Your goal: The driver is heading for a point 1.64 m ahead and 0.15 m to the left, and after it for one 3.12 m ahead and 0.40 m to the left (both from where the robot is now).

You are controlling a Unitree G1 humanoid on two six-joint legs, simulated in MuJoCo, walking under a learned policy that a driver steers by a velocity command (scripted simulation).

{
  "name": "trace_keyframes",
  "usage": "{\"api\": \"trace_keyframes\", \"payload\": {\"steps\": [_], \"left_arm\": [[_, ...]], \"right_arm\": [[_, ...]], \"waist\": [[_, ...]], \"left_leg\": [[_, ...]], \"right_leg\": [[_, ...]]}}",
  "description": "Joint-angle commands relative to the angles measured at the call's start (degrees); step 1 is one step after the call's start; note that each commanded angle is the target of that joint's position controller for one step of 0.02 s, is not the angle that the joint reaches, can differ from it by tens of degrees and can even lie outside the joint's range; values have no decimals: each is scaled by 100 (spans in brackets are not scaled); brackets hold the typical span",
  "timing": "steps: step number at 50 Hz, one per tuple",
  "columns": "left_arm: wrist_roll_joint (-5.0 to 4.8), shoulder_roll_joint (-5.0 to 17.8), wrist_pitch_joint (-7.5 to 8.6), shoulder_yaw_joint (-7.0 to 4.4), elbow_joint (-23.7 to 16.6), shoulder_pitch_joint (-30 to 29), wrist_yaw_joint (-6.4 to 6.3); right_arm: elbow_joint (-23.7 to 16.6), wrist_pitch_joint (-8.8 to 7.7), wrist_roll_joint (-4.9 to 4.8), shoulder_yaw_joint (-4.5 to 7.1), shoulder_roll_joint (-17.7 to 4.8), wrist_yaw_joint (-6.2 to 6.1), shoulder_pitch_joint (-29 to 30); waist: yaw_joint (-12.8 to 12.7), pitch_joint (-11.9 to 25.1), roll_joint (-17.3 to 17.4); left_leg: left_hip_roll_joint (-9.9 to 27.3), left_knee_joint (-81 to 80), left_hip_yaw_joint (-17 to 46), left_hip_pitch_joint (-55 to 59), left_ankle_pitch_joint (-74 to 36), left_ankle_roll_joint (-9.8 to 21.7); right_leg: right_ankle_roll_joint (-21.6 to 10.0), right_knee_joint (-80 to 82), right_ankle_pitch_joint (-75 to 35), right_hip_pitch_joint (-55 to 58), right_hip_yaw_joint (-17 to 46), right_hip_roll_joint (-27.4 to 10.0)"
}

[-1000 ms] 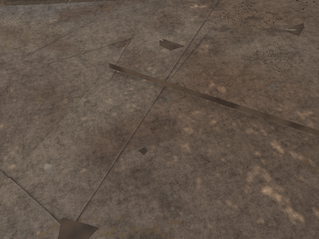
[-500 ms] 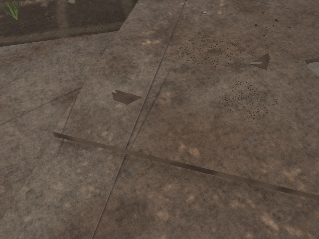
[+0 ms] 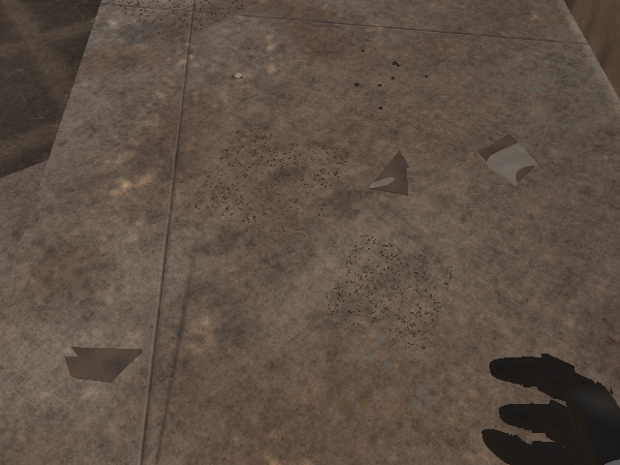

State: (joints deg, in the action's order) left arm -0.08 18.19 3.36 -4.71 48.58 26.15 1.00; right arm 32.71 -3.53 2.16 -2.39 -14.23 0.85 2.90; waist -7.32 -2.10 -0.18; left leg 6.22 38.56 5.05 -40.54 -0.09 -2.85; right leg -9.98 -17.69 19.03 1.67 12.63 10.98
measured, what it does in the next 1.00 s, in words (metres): climbs: left foot 0.03 m higher, then right foot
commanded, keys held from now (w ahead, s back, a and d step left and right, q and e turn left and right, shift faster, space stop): w+e+shift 0.22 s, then w+shift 0.02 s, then w+q+shift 0.76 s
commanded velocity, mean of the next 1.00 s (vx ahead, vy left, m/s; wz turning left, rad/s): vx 1.00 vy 0.00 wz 0.09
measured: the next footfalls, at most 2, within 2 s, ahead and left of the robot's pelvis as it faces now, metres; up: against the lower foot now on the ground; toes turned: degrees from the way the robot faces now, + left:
left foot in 0.04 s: +0.30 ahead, +0.20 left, +0.03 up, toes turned -9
right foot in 0.42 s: +0.38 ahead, -0.15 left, +0.04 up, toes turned -25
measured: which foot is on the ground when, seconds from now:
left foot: up 0.00-0.02, down 0.04-0.42, up 0.44-0.80, down 0.82-1.00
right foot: down 0.00-0.10, up 0.12-0.40, down 0.42-0.80, up 0.82-1.00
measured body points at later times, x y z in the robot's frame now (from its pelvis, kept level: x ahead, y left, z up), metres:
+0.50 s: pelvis +0.37 -0.04 +0.01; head +0.37 -0.06 +0.46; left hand +0.60 +0.18 -0.06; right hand +0.34 -0.32 -0.13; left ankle +0.29 +0.17 -0.61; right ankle +0.35 -0.13 -0.71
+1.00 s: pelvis +0.78 -0.11 +0.03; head +0.79 -0.10 +0.48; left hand +1.05 +0.07 -0.01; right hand +0.69 -0.38 -0.10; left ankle +0.67 -0.09 -0.69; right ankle +0.81 -0.29 -0.61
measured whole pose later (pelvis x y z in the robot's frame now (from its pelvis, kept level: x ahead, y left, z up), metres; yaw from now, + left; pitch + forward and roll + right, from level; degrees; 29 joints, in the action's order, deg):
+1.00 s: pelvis +0.78 -0.11 +0.03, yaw +6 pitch +1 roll -1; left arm 3.7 10.3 4.3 3.3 32.8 -2.2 1.6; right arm 51.8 -1.3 0.5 3.6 -15.4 -0.2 -34.4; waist 7.5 0.5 -0.5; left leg -10.9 30.2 3.6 -5.2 23.6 10.7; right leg 1.8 -70.8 19.0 -35.1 6.2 -3.8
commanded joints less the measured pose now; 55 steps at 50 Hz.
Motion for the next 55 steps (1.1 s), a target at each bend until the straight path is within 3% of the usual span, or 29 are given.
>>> {"api": "trace_keyframes", "payload": {"steps": [1, 3, 4, 5, 6, 7, 9, 13, 16, 19, 21, 22, 23, 24, 26, 27, 28, 32, 35, 38, 40, 41, 42, 43, 44, 46, 49, 53, 55], "left_arm": [[-10, 1051, 68, -286, -412, -223, -54], [46, 1312, 84, -326, -441, -405, -51], [-135, 922, 100, -221, -451, -172, -2], [-225, 315, 119, -9, -571, -135, -50], [-254, 109, -1, 160, -759, -378, -136], [-54, 405, -120, 123, -819, -834, -182], [219, 682, -217, -7, -1016, -1851, -11], [183, 234, -533, 151, -1470, -1837, 395], [216, 346, -616, 220, -1391, -1149, 390], [182, 567, -540, 192, -1246, -983, 290], [150, 822, -372, 9, -425, 1165, 175], [294, 1498, -292, -127, -375, 1273, 33], [361, 1234, -188, -17, -777, 696, -44], [394, 1044, -132, 41, -888, 17, -125], [292, 758, -105, 100, -930, -943, -126], [316, 855, -87, 120, -1001, -1190, -154], [319, 694, -39, 165, -962, -1476, -133], [320, 594, 169, 152, -668, -1641, -216], [340, 737, 180, 80, -603, -2014, -287], [323, 839, 134, 26, -580, -1980, -409], [271, 853, -3, -27, -780, -2375, -310], [206, 129, -94, 180, -939, -3074, -157], [228, -672, -73, 442, -1346, -2986, -105], [328, -806, 121, 551, -2037, -2047, 20], [404, -342, 288, 530, -1940, -1864, 67], [436, 473, 318, 361, -1760, -2541, 12], [380, 255, 54, 483, -1936, -3216, 53], [120, -417, 80, 756, -2350, -3895, 120], [82, -82, 80, 599, -2185, -3208, 8]], "right_arm": [[-462, -70, -52, 175, -614, -64, 314], [-166, -104, -85, 382, -1060, -189, -860], [71, -217, 42, 495, -1224, -195, -1830], [252, -140, 92, 686, -1445, -249, -2772], [363, -44, 97, 732, -1500, -265, -2883], [290, 93, 131, 774, -1412, -335, -2365], [653, 64, 110, 657, -950, -386, -2132], [967, -187, 86, 587, -630, -243, -1633], [922, -302, 122, 666, -980, -136, -657], [1226, -143, 90, 799, -1455, -128, -1143], [1261, -8, 26, 752, -1379, -24, -1144], [782, -16, -83, 549, -570, 110, -1250], [456, -12, -163, 470, -463, 1, -825], [471, 14, -222, 537, -677, -61, -690], [691, 170, -112, 612, -937, 36, -833], [614, 252, -125, 577, -857, 170, -1376], [584, 408, -169, 592, -870, 248, -1377], [389, 686, -180, 692, -963, 396, -1028], [407, 754, -198, 681, -940, 366, -1340], [714, 861, -238, 889, -1243, 228, -2533], [1186, 690, -208, 1022, -1264, 191, -4007], [1528, 602, -270, 948, -913, 133, -4079], [1599, 522, -274, 777, -815, 126, -3542], [1267, 375, -212, 739, -1137, 21, -3016], [1146, 316, -126, 905, -1428, -43, -2934], [1083, 164, -60, 911, -1356, -122, -2766], [1230, -61, -199, 820, -1236, -175, -3008], [1419, -63, -256, 888, -1208, -80, -3022], [1432, -141, -313, 946, -1431, -34, -2924]], "waist": [[280, 130, -220], [895, 963, -229], [1152, 1890, 705], [1460, 2958, 1657], [1498, 3355, 2013], [1454, 2798, 1078], [1418, 1245, 365], [474, 551, 836], [-372, 264, 909], [-323, -169, 702], [-1379, 787, -688], [-920, 1176, -2776], [-672, 1149, -1999], [-208, 535, -678], [448, 2, 146], [911, 361, -597], [1144, 320, -703], [1474, -290, -424], [1832, 32, -481], [2122, 586, -592], [2805, 496, -158], [2808, -377, 1058], [1828, -932, 1686], [629, -141, 1904], [630, -67, 1314], [741, -504, -95], [878, -710, -681], [1299, -355, -80], [1059, 340, 277]], "left_leg": [[-620, -897, -455, 1734, 72, 109], [-840, -968, -408, 3223, 731, 260], [-153, -781, 157, 5646, 413, 630], [1348, -1044, 1662, 7586, 1831, 954], [2411, -1571, 3109, 8056, 3055, 1070], [2234, -2103, 3092, 6888, 3920, 1035], [1499, -2330, 1454, 5249, 2295, 786], [1193, -2965, 202, 3565, 2220, 635], [810, -3438, -964, 2150, 1862, 646], [846, -3012, -1152, 1679, 1273, 1093], [231, 575, -1264, 1077, -83, 1084], [-609, 3181, -789, -696, 3592, 766], [-797, 4564, 332, -933, 3752, 708], [-711, 4659, 265, -1180, 2793, 604], [-398, 4214, 28, -989, 2312, 467], [-385, 4155, -74, -622, 2239, 387], [-279, 4210, -185, -353, 2078, 339], [-279, 3541, -647, -285, 1244, 679], [-421, 2147, -1291, 1402, 1253, 1154], [-728, 1688, -1522, 2653, 1847, 1464], [-774, -257, -1047, 3592, 1601, 2101], [-743, -868, -826, 3963, 975, 2341], [-822, -2, 305, 3526, -832, 2264], [-241, -1135, 3293, 4173, -344, 2776], [469, -2396, 4405, 4305, 1579, 2933], [434, -2578, 3879, 3682, 1887, 2583], [-133, -2988, 2584, 2911, 679, 2221], [-737, -2781, 1397, 2585, -1973, 1701], [-615, -2115, 1380, 2898, -3670, 1405]], "right_leg": [[-205, -23, -3930, -912, 1088, -1125], [52, -1446, -5031, -687, 1101, -1083], [418, -3236, -4406, -2086, 861, -676], [569, -4843, -759, -3542, 331, -450], [633, -5820, 1591, -4561, -358, -409], [627, -5887, 852, -4603, -831, -845], [591, -5475, 321, -4507, -893, -1319], [670, -5142, 25, -3938, -736, -1664], [644, -3805, -255, -2276, -1024, -1621], [671, -2757, 579, -1024, -2072, -1206], [672, -1849, 342, 1471, -2035, -869], [661, -1153, 2158, 2353, 71, -2257], [729, -354, 1743, 1473, 1436, -2990], [766, 8, 898, 817, 1156, -3171], [929, 78, -291, 100, -107, -2605], [729, 261, -148, -110, -207, -2880], [718, 639, 114, -406, -410, -2903], [777, 1446, -957, -374, -1932, -2468], [766, 1009, -3418, -504, -2749, -2288], [618, -1248, -6801, -189, -2744, -2664], [636, -4701, -5590, -694, -2623, -2092], [675, -7164, -846, -2530, -2555, -1181], [631, -8630, 1135, -4075, -1969, -798], [888, -7969, 937, -5055, -962, -589], [983, -7496, 804, -5422, -747, -878], [1096, -6503, 319, -5189, -690, -1249], [1296, -4850, -54, -4596, -1067, -1484], [1296, -1995, -1736, -2817, -1677, -1033], [1121, -1613, -2149, -1566, -1594, -754]]}}
Velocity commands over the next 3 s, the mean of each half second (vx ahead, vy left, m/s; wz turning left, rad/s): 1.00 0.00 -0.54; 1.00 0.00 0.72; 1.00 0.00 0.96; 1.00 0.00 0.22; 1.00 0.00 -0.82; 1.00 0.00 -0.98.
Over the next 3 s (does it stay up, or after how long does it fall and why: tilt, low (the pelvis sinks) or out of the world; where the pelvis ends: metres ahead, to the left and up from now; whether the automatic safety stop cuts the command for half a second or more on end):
stays up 2.51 0.56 0.01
